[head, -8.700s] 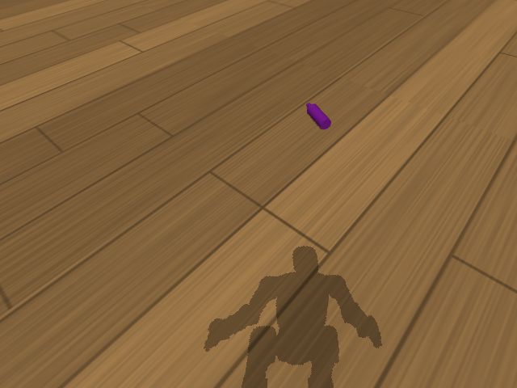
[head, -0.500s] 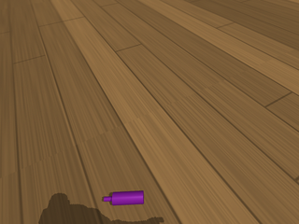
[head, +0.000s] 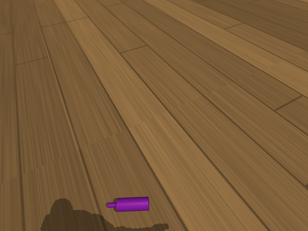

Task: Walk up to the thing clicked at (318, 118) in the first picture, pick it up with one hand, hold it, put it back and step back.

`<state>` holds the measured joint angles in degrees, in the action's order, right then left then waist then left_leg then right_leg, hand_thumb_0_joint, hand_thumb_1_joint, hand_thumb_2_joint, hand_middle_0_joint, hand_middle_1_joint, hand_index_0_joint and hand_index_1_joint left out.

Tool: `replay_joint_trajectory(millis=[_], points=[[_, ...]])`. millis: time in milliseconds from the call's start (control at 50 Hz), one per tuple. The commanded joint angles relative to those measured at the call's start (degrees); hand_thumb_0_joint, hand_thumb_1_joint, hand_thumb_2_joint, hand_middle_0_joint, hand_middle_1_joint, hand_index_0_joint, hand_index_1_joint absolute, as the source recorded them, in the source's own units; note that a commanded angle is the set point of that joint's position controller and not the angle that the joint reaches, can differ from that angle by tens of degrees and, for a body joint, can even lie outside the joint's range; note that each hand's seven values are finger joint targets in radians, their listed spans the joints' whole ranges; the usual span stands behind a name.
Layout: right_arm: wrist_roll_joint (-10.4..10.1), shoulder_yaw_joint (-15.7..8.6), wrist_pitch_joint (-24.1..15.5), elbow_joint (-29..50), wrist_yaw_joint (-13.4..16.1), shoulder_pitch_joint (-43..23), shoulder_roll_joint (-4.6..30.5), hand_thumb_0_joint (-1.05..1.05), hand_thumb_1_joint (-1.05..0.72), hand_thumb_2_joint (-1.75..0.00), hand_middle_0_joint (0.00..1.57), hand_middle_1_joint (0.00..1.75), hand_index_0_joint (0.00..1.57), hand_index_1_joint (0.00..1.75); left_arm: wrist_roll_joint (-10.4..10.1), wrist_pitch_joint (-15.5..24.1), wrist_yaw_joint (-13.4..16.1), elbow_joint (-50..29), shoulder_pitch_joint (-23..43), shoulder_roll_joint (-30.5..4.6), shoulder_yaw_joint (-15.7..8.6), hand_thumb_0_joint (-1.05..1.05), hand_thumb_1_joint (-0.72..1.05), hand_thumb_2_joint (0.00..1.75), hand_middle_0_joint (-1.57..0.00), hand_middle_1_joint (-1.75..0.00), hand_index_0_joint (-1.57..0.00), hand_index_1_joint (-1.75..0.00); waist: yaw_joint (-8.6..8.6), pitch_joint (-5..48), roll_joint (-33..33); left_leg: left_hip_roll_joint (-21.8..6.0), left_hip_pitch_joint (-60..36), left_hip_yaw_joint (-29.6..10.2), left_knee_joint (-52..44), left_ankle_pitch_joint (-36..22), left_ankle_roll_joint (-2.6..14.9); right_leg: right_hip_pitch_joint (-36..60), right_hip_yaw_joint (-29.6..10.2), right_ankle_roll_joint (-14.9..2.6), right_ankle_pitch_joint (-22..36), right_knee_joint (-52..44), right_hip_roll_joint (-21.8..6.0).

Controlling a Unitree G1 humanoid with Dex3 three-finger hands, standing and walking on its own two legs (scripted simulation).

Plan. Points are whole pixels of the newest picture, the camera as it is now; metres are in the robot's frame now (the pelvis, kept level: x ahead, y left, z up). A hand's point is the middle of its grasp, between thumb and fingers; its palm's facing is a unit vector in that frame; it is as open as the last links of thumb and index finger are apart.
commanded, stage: stand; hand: left
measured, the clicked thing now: (128, 204) +0.42 +0.22 -0.74
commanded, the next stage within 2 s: walk up in 0.50 s
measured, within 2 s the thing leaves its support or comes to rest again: neither
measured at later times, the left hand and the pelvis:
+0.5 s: hand out of the picture +0.07 +0.26 -0.15, palm faces -0.02 -0.94 -0.35, open 7.3 cm; pelvis +0.00 +0.00 +0.00, yaw +0 degrees
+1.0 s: hand out of the picture +0.11 +0.16 -0.16, palm faces -0.02 -0.94 -0.34, open 7.4 cm; pelvis +0.04 -0.09 -0.01, yaw -1 degrees
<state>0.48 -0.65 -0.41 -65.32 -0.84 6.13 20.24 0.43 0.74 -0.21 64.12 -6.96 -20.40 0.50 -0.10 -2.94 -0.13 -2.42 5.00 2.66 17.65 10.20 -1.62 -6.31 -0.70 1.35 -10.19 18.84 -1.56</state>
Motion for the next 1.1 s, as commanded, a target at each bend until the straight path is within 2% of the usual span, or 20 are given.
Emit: replay_joint_trajectory(millis=[0,460,480,520,540,580,620,660,680,720,740,760,780,800,860,960,1000,1040,1060,1080], points=[[0.1,-2.0,-1.0,3.3,0.9,-1.7,11.7,0.0,-0.9,-0.9,0.2,0.3,0.2,0.3,0.1,0.9,0.7,-3.3,2.5,-12.3,-2.6,0.0,0.9,0.9,-0.2,-0.3,-0.2,-0.3,-0.27,3.2,0.6,-5.8,-0.4,-5.0,-2.8,-5.6,2.11,-0.8,-4.3,-2.35,7.5,-3.0,-5.9],[0.2,-1.9,-1.1,3.7,1.1,-1.4,11.9,0.0,-0.9,-0.9,0.2,0.3,0.2,0.3,0.0,0.8,0.7,-3.4,2.2,-12.2,-2.8,0.0,0.9,0.9,-0.2,-0.3,-0.2,-0.3,-0.05,2.9,-0.2,-5.7,0.3,-4.9,-2.9,-5.4,2.3,-0.1,-4.3,-2.4,8.0,-2.8,-6.1],[0.5,-4.3,-2.1,4.1,2.3,4.7,16.0,0.0,-0.9,-0.9,0.2,0.3,0.2,0.3,2.0,-0.9,-0.7,-6.3,1.8,-15.0,-5.9,0.0,0.9,0.9,-0.2,-0.3,-0.2,-0.3,-1.43,2.7,4.3,-8.2,-3.3,-8.5,-3.5,-0.9,4.69,-5.6,-2.1,-2.89,2.2,3.1,-1.9],[0.7,-6.0,-2.5,4.4,3.3,6.5,19.7,0.0,-0.9,-0.9,0.2,0.3,0.2,0.3,2.3,-2.6,-1.5,-7.1,1.7,-13.2,-6.2,0.0,0.9,0.9,-0.2,-0.3,-0.2,-0.3,-2.22,0.6,-2.4,-16.4,-4.9,-16.2,-6.3,6.7,10.98,-13.9,-0.3,-2.17,-12.9,13.4,-0.1],[1.1,-6.8,-2.8,5.4,3.7,6.7,20.5,0.0,-0.9,-0.9,0.2,0.3,0.2,0.3,2.6,-3.2,-1.9,-8.6,1.8,-13.1,-6.5,0.0,0.9,0.9,-0.2,-0.3,-0.2,-0.3,-2.63,-0.4,-3.6,-20.7,-3.1,-19.2,-8.1,8.8,14.19,-16.6,-2.4,-1.98,-17.5,21.2,-1.3],[1.9,-7.9,-3.4,7.9,4.0,5.2,21.0,0.0,-0.9,-0.9,0.2,0.3,0.2,0.3,2.4,-3.9,-2.7,-10.3,0.4,-12.8,-7.3,0.0,0.9,0.9,-0.2,-0.3,-0.2,-0.3,-1.24,-2.1,-4.9,-21.9,0.0,-18.6,-7.6,9.8,15.2,-19.8,-6.6,-2.58,-18.3,29.6,-2.2],[2.1,-7.9,-3.7,9.7,4.1,3.7,19.9,0.0,-0.9,-0.9,0.2,0.3,0.2,0.3,2.0,-3.7,-3.3,-11.4,-1.2,-12.3,-7.4,0.0,0.9,0.9,-0.2,-0.3,-0.2,-0.3,0.18,-0.9,-7.8,-19.9,-2.5,-13.6,-3.5,-0.7,14.17,-20.6,-7.6,-3.02,-18.0,27.6,-3.5],[2.3,-7.9,-3.5,11.2,3.7,2.9,19.0,0.0,-0.9,-0.9,0.2,0.3,0.2,0.3,1.8,-3.1,-3.7,-12.3,-2.0,-11.9,-7.5,0.0,0.9,0.9,-0.2,-0.3,-0.2,-0.3,0.36,0.1,-10.8,-17.5,-1.6,-9.5,0.4,-3.9,12.36,-16.9,-5.2,-2.82,-16.4,20.5,-4.3],[2.1,-7.4,-3.2,12.1,3.3,1.9,18.0,0.0,-0.9,-0.9,0.2,0.3,0.2,0.3,1.8,-2.7,-3.6,-12.1,-3.0,-11.1,-7.3,0.0,0.9,0.9,-0.2,-0.3,-0.2,-0.3,0.77,1.2,-10.9,-14.9,-0.4,-6.1,3.5,-6.5,11.1,-12.8,-2.6,-2.6,-13.1,15.1,-2.8],[1.3,-6.0,-1.9,14.0,2.5,-1.5,14.7,0.0,-0.9,-0.9,0.2,0.3,0.2,0.3,1.8,-1.7,-2.7,-9.0,-10.1,-10.6,-7.6,0.0,0.9,0.9,-0.2,-0.3,-0.2,-0.3,4.26,2.2,-6.7,-8.5,7.8,0.3,13.4,-3.1,6.79,0.5,1.5,-1.73,-0.7,3.3,1.4],[0.8,-4.7,-1.3,14.4,2.3,1.0,10.6,0.0,-0.9,-0.9,0.2,0.3,0.2,0.3,2.1,-1.3,-2.1,-8.5,-10.9,-14.2,-8.5,0.0,0.9,0.9,-0.2,-0.3,-0.2,-0.3,3.74,1.6,6.2,-3.2,12.8,4.2,22.6,7.1,3.78,3.0,-5.3,-2.16,2.1,-2.1,-1.7],[0.2,-3.0,-0.8,15.5,2.3,2.1,7.0,0.0,-0.9,-0.9,0.2,0.3,0.2,0.3,2.3,-0.7,-1.2,-9.7,-10.3,-18.0,-9.2,0.0,0.9,0.9,-0.2,-0.3,-0.2,-0.3,4.18,0.8,16.3,2.6,21.0,1.3,29.7,25.3,1.5,3.0,-21.1,-6.12,1.0,-6.9,-11.3],[0.0,-3.9,0.1,14.4,2.6,4.7,9.8,0.0,-0.9,-0.9,0.2,0.3,0.2,0.3,2.5,-0.6,-0.9,-11.7,-5.6,-19.5,-9.1,0.0,0.9,0.9,-0.2,-0.3,-0.2,-0.3,2.64,1.5,10.5,1.3,18.9,-5.0,33.7,25.6,1.8,-2.3,-25.1,-10.66,-14.1,-8.4,-15.3],[-0.3,-4.5,-0.2,13.8,2.5,5.3,12.2,0.0,-0.9,-0.9,0.2,0.3,0.2,0.3,2.6,-0.8,-0.8,-12.6,-3.5,-20.1,-8.9,0.0,0.9,0.9,-0.2,-0.3,-0.2,-0.3,2.09,-0.7,10.0,0.7,14.8,-5.5,34.4,25.8,1.85,-8.0,-26.2,-14.13,-16.9,-7.5,-16.7],[-0.8,-3.9,-0.1,11.5,2.2,6.7,12.5,0.0,-0.9,-0.9,0.2,0.3,0.2,0.3,1.2,-0.1,0.0,-12.9,-1.8,-14.3,-7.2,0.0,0.9,0.9,-0.2,-0.3,-0.2,-0.3,0.64,0.0,8.1,-0.5,19.2,-8.7,33.9,20.5,2.27,-0.4,-14.0,-11.08,-1.1,-2.7,-10.8],[0.3,-3.2,0.6,12.0,2.1,6.8,11.8,0.0,-0.9,-0.9,0.2,0.3,0.2,0.3,0.5,1.4,1.2,-13.0,-3.6,-15.1,-7.0,0.0,0.9,0.9,-0.2,-0.3,-0.2,-0.3,1.31,2.9,5.5,-1.0,16.1,-8.2,24.4,17.3,2.33,2.4,-13.5,-14.05,22.3,2.3,-16.5],[0.6,-3.8,0.6,11.7,2.0,7.2,12.4,0.0,-0.9,-0.9,0.2,0.3,0.2,0.3,-0.1,1.5,1.5,-13.5,-1.9,-15.4,-6.8,0.0,0.9,0.9,-0.2,-0.3,-0.2,-0.3,0.58,3.2,4.9,-0.6,12.1,-7.0,20.5,14.6,2.51,0.8,-11.6,-13.58,29.5,5.7,-16.7],[0.9,-4.5,0.6,11.1,1.8,9.8,12.4,0.0,-0.9,-0.9,0.2,0.3,0.2,0.3,-0.6,1.3,1.6,-14.7,1.6,-15.7,-6.3,0.0,0.9,0.9,-0.2,-0.3,-0.2,-0.3,-1.9,3.7,4.9,0.6,5.9,-4.9,12.0,5.7,3.28,-3.2,-9.2,-11.32,28.7,9.6,-15.4],[1.1,-5.0,0.4,10.9,1.7,10.0,12.9,0.0,-0.9,-0.9,0.2,0.3,0.2,0.3,-1.1,1.0,1.7,-14.8,2.2,-14.9,-6.0,0.0,0.9,0.9,-0.2,-0.3,-0.2,-0.3,-2.37,3.8,3.1,0.3,3.0,-5.9,6.3,-4.2,3.9,-4.6,-7.2,-8.77,25.0,11.7,-13.3],[1.4,-5.8,0.2,11.7,1.7,8.4,15.5,0.0,-0.9,-0.9,0.2,0.3,0.2,0.3,-1.4,0.9,1.7,-14.9,1.7,-13.2,-5.6,0.0,0.9,0.9,-0.2,-0.3,-0.2,-0.3,-1.17,4.9,-2.1,-4.5,1.6,-13.0,4.6,-15.2,5.86,-6.4,-4.4,-5.71,17.3,15.0,-8.8]])
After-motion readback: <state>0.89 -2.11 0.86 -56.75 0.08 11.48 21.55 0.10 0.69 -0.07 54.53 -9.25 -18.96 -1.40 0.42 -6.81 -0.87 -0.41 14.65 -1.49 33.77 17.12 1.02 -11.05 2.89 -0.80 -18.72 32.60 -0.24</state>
